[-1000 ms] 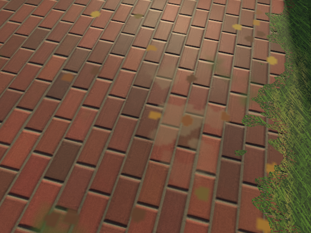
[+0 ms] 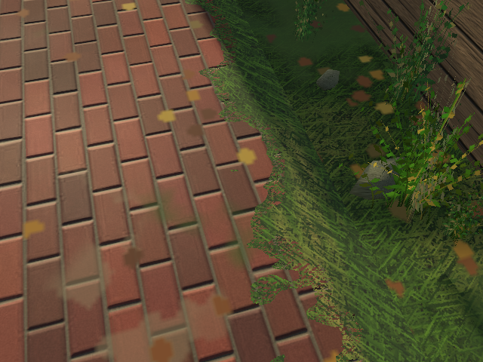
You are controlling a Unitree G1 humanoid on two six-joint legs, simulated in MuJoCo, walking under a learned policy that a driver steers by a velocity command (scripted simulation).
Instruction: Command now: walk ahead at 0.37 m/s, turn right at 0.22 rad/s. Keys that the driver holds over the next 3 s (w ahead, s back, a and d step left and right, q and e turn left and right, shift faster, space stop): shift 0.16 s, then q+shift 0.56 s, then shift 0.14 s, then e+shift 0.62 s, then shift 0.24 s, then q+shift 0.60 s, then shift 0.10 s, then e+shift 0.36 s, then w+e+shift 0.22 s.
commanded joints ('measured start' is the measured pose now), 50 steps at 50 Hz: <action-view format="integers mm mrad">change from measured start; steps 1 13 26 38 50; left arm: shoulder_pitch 21 39 21 45 67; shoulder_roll -17 22 103 75 70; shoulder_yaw -27 -36 22 22 3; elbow -53 26 6 -30 9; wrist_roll -7 -26 -3 -10 -39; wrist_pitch -8 -8 42 73 94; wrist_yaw -22 63 70 50 46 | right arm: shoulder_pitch -102 52 -170 -174 -173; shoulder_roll -94 -71 -49 -162 -118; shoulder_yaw -8 -9 -38 -80 -26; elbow -55 7 -129 -197 -152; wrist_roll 15 15 11 24 -20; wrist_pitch -16 100 173 143 116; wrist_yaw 3 -26 34 -5 -32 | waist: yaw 73 23 46 50 23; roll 202 -86 -92 110 153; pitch -41 -134 -103 -104 -64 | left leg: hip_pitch -89 -231 -168 19 -51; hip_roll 146 25 47 156 183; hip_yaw -29 -115 23 -395 -335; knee -93 723 391 -24 -29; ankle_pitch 837 -218 -113 375 405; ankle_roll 93 -9 13 194 184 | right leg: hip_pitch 207 433 305 -50 281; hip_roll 18 -330 -368 -61 -30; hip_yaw -79 148 -71 -4 -40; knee -302 -579 -620 120 -257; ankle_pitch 214 1005 137 -45 -116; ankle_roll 5 -193 -138 100 44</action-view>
